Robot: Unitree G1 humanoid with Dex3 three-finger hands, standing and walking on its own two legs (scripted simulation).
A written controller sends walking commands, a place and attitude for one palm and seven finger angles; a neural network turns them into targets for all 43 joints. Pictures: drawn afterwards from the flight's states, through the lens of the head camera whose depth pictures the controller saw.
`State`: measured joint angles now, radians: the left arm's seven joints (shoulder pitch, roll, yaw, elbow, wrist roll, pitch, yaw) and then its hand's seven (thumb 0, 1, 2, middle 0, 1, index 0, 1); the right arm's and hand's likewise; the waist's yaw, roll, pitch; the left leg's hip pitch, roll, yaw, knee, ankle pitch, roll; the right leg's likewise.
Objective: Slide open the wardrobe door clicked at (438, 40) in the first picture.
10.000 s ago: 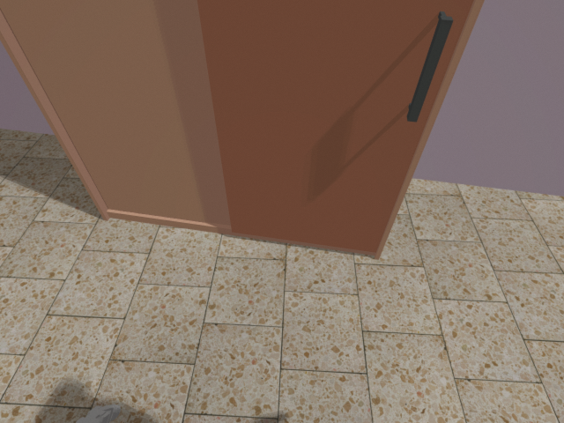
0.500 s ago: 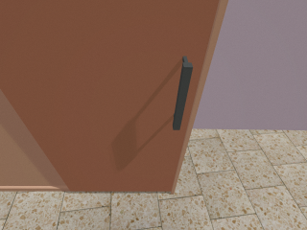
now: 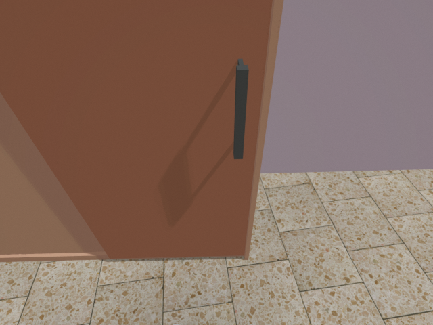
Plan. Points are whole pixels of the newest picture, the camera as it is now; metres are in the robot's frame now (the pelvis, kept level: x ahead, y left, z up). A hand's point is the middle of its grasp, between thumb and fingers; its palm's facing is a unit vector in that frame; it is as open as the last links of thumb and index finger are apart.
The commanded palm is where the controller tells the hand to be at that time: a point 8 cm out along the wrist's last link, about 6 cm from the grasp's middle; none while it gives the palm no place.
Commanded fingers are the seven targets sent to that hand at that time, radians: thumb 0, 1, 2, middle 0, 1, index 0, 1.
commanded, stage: come to a stop and stand still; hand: right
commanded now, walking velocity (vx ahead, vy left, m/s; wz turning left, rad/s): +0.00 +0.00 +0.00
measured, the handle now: (239, 112) +0.57 -0.02 +0.12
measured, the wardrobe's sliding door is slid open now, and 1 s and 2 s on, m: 0.00 0.00 0.00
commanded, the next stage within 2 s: look again from close up in 0.50 s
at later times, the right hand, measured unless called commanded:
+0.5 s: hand out of the picture -0.03 -0.20 -0.15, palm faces +0.02 +0.98 -0.18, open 7.3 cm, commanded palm none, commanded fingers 0.00 -0.90 -0.90 0.20 0.30 0.20 0.30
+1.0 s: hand out of the picture -0.05 -0.17 -0.14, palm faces +0.03 +0.99 -0.15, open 7.4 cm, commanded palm none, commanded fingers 0.00 -0.90 -0.90 0.20 0.30 0.20 0.30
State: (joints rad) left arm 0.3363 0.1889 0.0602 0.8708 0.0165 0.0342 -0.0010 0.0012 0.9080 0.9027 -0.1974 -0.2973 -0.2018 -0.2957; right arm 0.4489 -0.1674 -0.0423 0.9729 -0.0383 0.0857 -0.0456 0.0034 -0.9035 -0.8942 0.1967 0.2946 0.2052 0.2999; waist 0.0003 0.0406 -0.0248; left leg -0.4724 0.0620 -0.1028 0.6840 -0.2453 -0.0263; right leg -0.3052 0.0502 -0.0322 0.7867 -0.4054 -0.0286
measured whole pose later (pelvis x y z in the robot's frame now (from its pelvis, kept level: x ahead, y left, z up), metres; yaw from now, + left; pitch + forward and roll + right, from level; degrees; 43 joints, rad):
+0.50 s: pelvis -0.05 -0.03 +0.03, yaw +0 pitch -2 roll +0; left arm 0.36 0.13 0.00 1.05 0.02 0.00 0.02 0.01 0.91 0.90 -0.20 -0.30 -0.20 -0.30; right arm 0.32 -0.16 0.00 1.01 -0.02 0.01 -0.03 0.00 -0.92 -0.89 0.19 0.29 0.20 0.30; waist 0.02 0.02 0.00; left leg -0.28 0.01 -0.05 0.45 -0.15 0.00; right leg -0.24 0.08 -0.05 0.45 -0.19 -0.09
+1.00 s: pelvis -0.03 -0.01 +0.03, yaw -1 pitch -1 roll +0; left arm 0.29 0.15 0.00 1.07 0.01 -0.01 0.02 0.00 0.92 0.90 -0.20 -0.30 -0.20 -0.30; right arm 0.36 -0.13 0.02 1.09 -0.02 -0.01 -0.03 0.00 -0.91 -0.89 0.19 0.29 0.20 0.30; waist 0.00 0.01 0.00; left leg -0.25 0.00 -0.04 0.43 -0.17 -0.01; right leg -0.21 0.07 -0.04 0.42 -0.20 -0.08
